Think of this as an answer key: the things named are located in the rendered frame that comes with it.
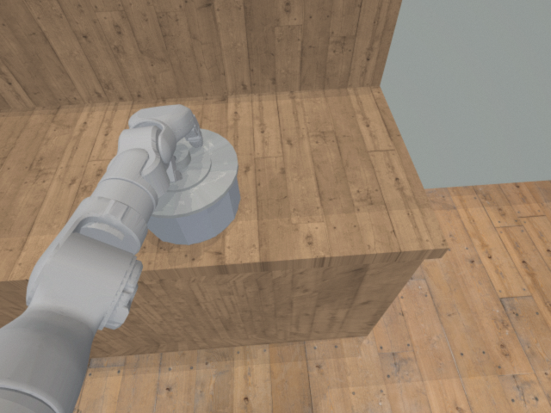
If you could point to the table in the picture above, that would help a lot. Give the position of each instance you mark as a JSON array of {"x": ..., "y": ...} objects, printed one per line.
[{"x": 333, "y": 219}]

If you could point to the robot left forearm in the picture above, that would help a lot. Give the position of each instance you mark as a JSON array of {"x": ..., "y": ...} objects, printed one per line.
[{"x": 120, "y": 207}]

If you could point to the knob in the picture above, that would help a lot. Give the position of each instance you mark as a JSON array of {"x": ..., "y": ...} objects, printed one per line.
[{"x": 182, "y": 155}]

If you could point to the lid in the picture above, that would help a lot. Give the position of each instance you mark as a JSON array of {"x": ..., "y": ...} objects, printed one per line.
[{"x": 209, "y": 176}]

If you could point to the pot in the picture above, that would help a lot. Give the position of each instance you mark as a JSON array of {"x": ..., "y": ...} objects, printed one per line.
[{"x": 201, "y": 226}]

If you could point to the left robot upper arm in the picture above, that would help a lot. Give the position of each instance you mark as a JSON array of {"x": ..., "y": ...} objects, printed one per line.
[{"x": 44, "y": 353}]

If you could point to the left robot hand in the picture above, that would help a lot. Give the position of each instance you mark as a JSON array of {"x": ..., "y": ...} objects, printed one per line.
[{"x": 182, "y": 122}]

